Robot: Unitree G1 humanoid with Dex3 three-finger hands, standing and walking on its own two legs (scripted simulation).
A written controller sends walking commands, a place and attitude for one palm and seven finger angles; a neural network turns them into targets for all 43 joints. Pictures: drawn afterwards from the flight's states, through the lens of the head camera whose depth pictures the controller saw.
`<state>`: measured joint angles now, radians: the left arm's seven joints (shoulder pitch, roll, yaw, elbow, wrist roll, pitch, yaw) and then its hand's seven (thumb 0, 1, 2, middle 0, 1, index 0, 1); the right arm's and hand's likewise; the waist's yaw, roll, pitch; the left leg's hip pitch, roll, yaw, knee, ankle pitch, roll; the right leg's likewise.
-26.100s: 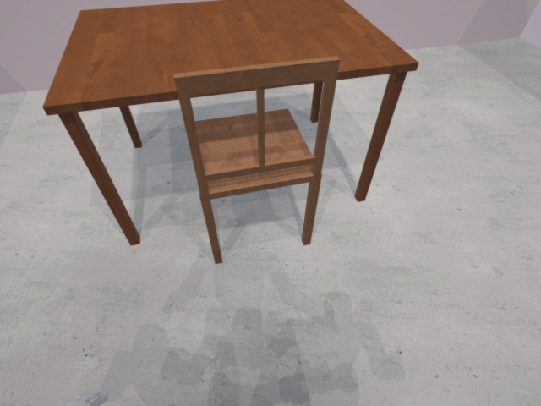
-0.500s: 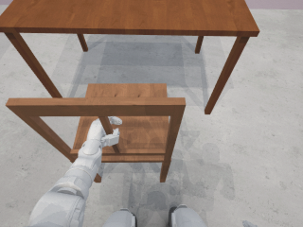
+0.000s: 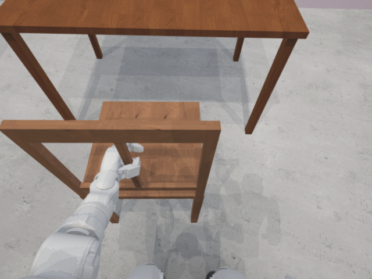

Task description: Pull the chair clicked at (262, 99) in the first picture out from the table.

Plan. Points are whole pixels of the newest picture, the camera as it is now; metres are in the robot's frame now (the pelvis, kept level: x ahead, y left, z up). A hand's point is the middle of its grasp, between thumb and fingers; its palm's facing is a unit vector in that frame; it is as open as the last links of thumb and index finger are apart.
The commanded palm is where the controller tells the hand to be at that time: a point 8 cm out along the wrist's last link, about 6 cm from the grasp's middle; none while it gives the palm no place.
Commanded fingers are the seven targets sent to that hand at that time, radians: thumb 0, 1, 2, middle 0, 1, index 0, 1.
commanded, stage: step backward, pulling the chair out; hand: left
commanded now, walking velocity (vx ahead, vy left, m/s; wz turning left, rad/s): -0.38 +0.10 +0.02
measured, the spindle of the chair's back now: (130, 166) +0.38 +0.16 -0.09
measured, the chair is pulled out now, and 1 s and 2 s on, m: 0.37 0.59 0.68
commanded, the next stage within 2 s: stop walking, hand still on the chair in 0.82 s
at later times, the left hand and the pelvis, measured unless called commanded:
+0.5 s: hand (133, 200) +0.28 +0.14 -0.06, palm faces +0.02 -0.98 -0.20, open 5.2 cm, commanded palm +0.29 +0.19 -0.06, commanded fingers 0.00 0.90 0.90 -0.50 -1.45 -0.50 -1.45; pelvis -0.10 -0.01 +0.00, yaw -2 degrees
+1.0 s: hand (114, 269) +0.14 +0.15 -0.06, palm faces +0.02 -0.98 -0.19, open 5.2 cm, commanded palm +0.12 +0.20 -0.04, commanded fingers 0.00 0.90 0.90 -0.50 -1.45 -0.50 -1.45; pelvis -0.22 +0.00 +0.00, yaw -2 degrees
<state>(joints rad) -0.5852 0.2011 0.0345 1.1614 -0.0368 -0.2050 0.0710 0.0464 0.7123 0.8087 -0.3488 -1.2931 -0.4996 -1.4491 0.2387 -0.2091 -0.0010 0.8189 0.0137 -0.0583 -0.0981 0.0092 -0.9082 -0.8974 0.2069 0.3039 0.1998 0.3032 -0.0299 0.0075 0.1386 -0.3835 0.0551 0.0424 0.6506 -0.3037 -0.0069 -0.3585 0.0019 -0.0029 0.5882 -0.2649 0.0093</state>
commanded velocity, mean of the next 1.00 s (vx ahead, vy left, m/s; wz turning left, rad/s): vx -0.28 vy -0.02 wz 0.04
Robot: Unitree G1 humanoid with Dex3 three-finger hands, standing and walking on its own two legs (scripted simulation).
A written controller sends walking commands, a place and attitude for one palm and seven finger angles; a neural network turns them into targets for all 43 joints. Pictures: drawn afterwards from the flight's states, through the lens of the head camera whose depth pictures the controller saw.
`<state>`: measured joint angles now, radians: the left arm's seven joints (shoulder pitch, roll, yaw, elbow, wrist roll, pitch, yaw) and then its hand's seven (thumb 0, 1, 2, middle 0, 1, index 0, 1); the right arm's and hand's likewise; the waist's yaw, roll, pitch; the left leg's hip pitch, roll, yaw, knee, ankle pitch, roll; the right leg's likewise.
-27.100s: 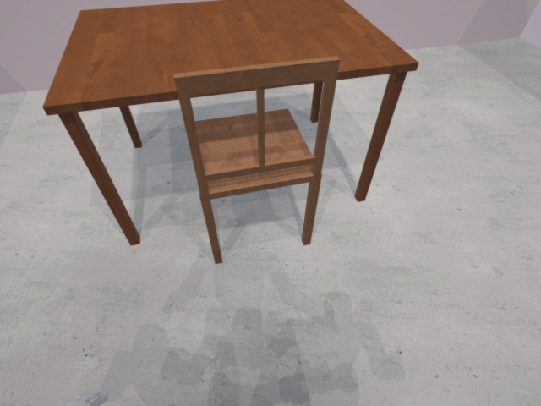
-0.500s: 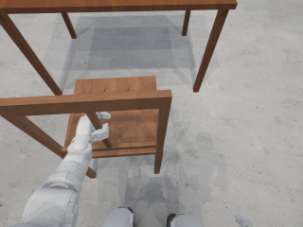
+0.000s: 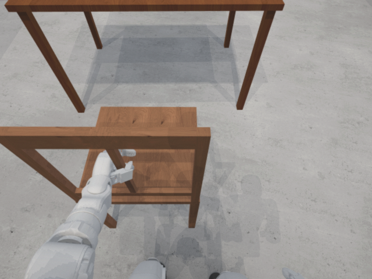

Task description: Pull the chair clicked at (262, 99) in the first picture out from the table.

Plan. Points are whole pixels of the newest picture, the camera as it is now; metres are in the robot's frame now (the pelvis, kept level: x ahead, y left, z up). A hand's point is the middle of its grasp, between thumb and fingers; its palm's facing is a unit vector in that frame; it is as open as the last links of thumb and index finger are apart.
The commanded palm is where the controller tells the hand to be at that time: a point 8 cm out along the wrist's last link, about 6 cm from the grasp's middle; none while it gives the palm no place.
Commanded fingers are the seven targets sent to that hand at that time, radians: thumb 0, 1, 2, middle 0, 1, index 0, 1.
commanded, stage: stop walking, hand still on the chair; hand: left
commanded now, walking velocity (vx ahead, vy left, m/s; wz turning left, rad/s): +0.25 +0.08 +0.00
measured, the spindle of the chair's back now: (124, 172) +0.37 +0.18 -0.10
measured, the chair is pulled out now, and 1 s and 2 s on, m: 0.59 0.68 0.68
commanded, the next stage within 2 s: open the thumb and straighten the fingers in 1.02 s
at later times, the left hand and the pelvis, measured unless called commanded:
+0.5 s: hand (127, 206) +0.27 +0.15 -0.06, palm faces +0.03 -0.98 -0.18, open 5.1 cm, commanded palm +0.25 +0.20 -0.04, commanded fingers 0.00 0.90 0.90 -0.50 -1.45 -0.50 -1.45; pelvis +0.00 +0.00 +0.01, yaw +0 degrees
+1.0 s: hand (127, 205) +0.27 +0.15 -0.06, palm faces +0.09 -0.98 -0.18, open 5.1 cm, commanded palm +0.25 +0.20 -0.04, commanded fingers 0.00 0.90 0.90 -0.50 -1.45 -0.50 -1.45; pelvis +0.02 -0.01 +0.01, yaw +0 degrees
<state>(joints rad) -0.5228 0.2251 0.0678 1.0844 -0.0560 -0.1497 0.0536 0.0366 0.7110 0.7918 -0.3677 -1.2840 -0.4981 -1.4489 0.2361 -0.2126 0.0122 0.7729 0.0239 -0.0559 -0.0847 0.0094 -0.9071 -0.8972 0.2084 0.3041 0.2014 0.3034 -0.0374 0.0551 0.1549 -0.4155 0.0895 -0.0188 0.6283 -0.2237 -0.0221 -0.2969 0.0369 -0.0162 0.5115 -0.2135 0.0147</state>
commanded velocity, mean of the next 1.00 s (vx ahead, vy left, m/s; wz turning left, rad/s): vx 0.04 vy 0.00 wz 0.00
